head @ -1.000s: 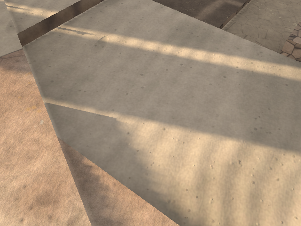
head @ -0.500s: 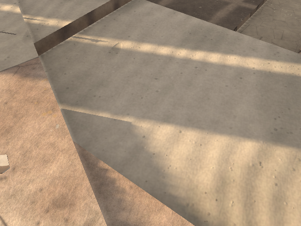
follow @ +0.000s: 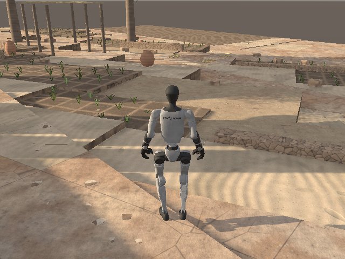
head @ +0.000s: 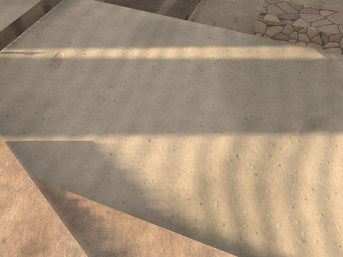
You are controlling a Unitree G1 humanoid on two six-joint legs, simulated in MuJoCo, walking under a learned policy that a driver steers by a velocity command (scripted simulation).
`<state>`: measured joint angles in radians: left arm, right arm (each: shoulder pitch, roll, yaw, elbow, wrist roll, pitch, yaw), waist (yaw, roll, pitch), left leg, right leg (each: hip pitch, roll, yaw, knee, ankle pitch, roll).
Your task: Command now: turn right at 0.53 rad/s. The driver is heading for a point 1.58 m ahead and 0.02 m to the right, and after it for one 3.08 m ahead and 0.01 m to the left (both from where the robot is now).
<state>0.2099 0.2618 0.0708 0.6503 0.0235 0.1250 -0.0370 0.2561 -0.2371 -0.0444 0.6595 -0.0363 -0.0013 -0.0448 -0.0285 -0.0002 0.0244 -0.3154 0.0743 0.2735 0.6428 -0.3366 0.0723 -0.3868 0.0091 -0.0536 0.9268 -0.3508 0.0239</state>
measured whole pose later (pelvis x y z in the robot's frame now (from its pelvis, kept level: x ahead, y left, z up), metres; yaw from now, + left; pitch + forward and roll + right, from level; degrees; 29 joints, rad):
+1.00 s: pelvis +0.34 -0.01 -0.02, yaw -12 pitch -3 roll +4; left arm 0.16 0.29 0.03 0.81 0.03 -0.07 -0.04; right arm 0.41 -0.22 -0.06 1.01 0.01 -0.13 -0.02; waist -0.06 -0.05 0.05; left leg -0.07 -0.07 0.14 0.48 0.15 0.27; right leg -0.40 -0.07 0.04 0.55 0.14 0.01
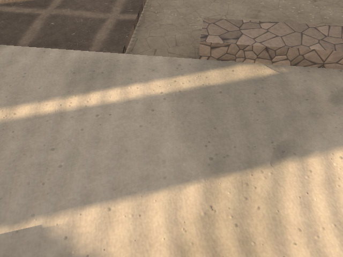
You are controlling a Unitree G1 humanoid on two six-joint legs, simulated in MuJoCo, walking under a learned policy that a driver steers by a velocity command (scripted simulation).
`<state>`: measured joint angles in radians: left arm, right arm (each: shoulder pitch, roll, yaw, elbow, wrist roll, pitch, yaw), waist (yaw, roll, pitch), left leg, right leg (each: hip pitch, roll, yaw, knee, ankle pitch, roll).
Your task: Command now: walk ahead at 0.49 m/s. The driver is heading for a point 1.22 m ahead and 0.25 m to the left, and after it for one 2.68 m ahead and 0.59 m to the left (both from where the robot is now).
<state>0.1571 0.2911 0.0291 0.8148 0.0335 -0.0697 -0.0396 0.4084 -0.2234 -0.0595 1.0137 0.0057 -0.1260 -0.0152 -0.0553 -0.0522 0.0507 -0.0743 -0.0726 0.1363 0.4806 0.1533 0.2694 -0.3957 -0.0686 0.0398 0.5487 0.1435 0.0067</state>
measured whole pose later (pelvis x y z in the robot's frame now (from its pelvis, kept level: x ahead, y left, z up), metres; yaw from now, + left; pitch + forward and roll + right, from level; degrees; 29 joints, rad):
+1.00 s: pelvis +0.58 +0.07 -0.18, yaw +1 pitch +0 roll +2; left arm -0.02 0.18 0.02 0.89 0.03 -0.06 -0.03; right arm 0.48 -0.18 -0.03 1.09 -0.02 -0.08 -0.01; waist -0.07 0.00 0.06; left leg 0.05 -0.07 0.07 0.35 -0.40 0.06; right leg -0.47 0.00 -0.08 0.56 -0.10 -0.09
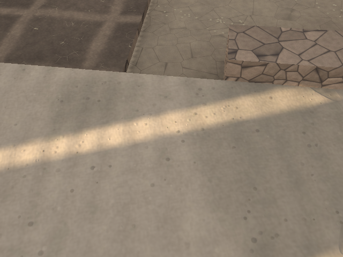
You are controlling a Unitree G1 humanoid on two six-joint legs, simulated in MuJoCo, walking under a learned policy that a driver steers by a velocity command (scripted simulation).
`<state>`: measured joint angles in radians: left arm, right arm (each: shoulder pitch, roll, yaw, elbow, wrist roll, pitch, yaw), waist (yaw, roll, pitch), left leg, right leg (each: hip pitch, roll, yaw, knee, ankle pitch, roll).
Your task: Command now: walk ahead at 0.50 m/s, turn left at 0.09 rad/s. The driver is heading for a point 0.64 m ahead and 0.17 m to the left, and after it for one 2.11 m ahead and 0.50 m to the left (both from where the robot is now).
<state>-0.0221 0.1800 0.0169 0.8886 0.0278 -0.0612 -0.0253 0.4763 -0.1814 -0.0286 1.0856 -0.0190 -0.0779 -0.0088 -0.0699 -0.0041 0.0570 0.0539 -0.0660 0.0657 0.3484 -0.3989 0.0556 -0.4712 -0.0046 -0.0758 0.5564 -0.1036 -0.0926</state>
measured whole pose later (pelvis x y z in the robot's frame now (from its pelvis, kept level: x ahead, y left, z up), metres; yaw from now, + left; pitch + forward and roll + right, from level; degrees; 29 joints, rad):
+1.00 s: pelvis +0.26 +0.03 +0.01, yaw +27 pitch +1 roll -1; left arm 0.20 0.24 0.06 0.87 0.01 0.05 0.04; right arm 0.21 -0.24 -0.07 0.86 -0.03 0.04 -0.01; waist -0.03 0.01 0.01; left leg -0.34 -0.14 -0.10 0.37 -0.04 0.10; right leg -0.36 0.01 0.03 0.76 -0.42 0.00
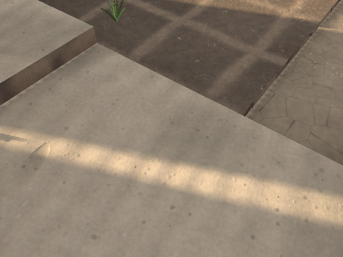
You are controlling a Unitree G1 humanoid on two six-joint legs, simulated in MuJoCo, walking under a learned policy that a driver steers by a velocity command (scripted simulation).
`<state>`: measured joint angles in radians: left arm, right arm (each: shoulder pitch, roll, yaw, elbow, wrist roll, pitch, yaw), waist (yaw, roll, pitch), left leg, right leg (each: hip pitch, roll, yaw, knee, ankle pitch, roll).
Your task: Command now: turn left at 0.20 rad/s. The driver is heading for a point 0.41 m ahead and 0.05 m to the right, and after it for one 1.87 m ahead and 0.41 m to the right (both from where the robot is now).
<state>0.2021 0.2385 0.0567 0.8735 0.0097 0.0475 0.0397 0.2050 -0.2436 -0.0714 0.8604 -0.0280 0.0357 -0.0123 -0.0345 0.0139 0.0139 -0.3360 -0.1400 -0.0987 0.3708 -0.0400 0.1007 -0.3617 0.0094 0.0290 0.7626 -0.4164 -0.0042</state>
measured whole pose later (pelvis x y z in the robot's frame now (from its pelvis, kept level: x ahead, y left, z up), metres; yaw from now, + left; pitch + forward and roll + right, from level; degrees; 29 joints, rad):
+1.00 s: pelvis +0.11 +0.00 +0.00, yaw +1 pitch -1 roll +1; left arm 0.23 0.20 0.03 1.03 0.03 -0.03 -0.01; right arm 0.41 -0.21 -0.04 1.13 -0.03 -0.03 -0.03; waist -0.04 0.01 0.02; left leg -0.05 -0.05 0.02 0.35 -0.30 0.07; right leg -0.33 -0.02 -0.05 0.78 -0.44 -0.08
